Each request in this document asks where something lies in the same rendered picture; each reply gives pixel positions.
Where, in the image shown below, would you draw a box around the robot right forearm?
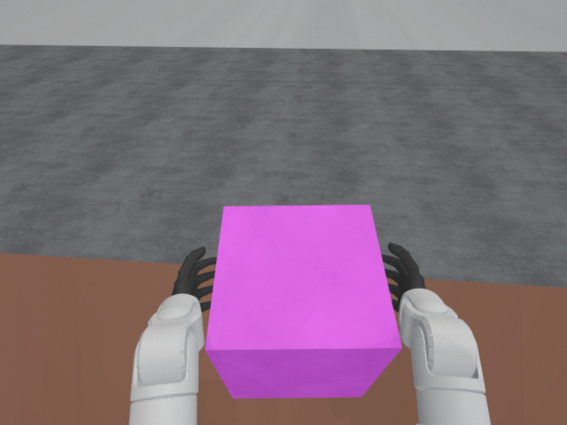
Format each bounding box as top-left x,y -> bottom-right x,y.
399,289 -> 491,425

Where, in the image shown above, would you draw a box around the right robot hand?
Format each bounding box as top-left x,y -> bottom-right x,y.
381,243 -> 426,312

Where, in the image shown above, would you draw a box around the left robot hand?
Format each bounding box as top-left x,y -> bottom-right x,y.
172,247 -> 217,312

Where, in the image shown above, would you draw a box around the carton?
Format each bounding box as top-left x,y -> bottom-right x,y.
205,205 -> 402,398

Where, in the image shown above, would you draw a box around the robot left forearm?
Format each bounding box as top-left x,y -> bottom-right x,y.
129,294 -> 205,425

